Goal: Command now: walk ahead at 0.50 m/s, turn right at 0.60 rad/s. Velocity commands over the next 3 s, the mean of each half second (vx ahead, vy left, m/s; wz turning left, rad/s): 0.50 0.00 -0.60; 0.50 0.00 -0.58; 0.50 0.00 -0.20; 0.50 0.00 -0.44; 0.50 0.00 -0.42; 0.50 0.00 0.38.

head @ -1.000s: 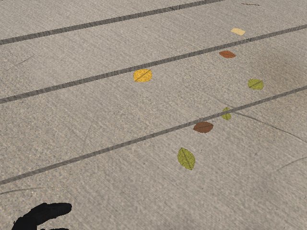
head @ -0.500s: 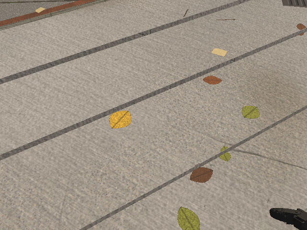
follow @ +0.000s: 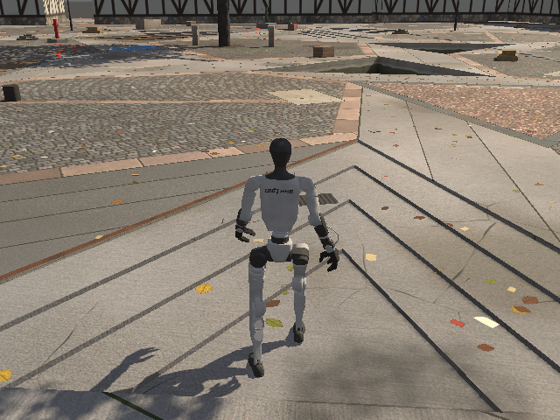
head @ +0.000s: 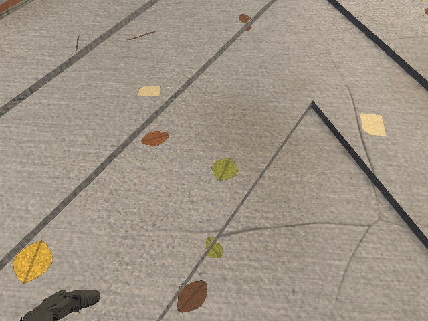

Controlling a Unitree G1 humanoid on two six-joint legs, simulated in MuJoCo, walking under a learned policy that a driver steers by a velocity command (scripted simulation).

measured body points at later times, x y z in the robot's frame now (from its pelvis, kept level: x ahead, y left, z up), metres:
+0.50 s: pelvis +0.28 -0.03 +0.00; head +0.31 -0.05 +0.45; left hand +0.38 +0.24 -0.11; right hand +0.47 -0.32 -0.06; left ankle +0.46 +0.05 -0.72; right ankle +0.14 -0.10 -0.73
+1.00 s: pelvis +0.50 -0.14 +0.00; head +0.52 -0.17 +0.45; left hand +0.83 -0.08 -0.07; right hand +0.34 -0.40 -0.12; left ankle +0.46 +0.05 -0.73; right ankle +0.55 -0.33 -0.71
